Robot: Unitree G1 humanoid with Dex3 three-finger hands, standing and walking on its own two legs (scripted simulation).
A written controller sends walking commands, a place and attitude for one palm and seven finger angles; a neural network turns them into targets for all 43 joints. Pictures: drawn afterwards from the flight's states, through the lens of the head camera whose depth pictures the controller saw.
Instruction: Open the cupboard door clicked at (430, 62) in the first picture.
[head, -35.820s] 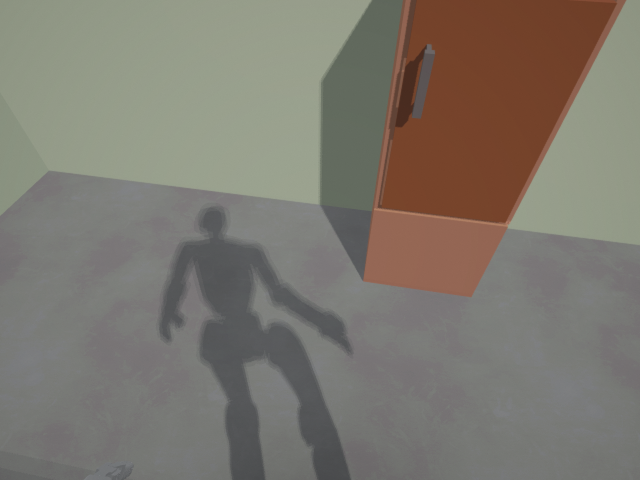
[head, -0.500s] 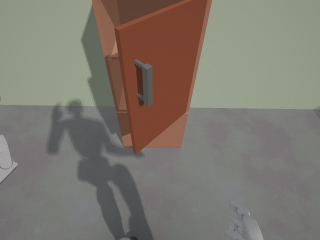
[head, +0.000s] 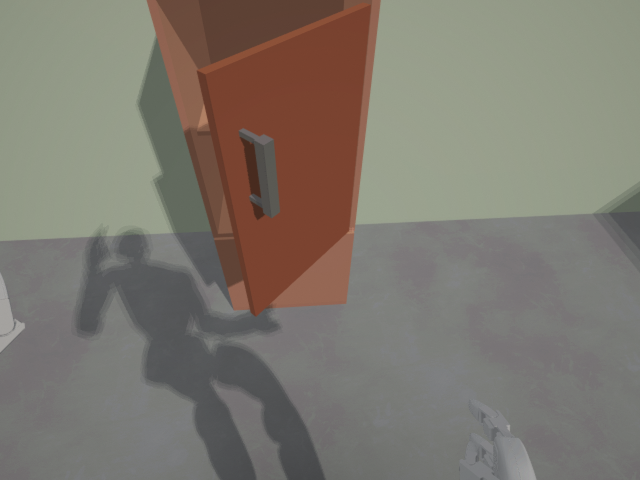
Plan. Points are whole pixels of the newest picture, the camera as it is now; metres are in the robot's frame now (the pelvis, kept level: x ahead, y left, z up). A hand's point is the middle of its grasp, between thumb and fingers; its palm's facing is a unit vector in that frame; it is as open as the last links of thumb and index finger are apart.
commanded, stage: stop stepping back and stand still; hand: left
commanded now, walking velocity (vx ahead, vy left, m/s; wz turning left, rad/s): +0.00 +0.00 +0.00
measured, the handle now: (259, 174) +0.55 +0.12 +0.08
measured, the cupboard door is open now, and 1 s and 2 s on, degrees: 46 46 46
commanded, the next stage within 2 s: let the arm hang, fingers relaxed in 0.88 s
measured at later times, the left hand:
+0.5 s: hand (30, 339) +0.20 +0.25 +0.19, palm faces +0.36 -0.77 -0.52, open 7.4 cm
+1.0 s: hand (0, 390) +0.17 +0.28 +0.15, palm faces +0.38 -0.79 -0.48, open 7.4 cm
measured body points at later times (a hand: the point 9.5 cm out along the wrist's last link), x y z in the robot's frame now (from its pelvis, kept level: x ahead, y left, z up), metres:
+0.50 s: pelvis -0.02 -0.01 +0.01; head -0.01 +0.00 +0.46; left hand +0.17 +0.29 +0.21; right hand +0.16 -0.26 -0.05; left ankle +0.01 +0.10 -0.73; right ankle -0.04 -0.11 -0.73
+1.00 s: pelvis -0.04 +0.01 +0.01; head -0.04 +0.01 +0.46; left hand +0.14 +0.32 +0.18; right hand +0.12 -0.21 -0.08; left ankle +0.01 +0.10 -0.73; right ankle -0.04 -0.11 -0.73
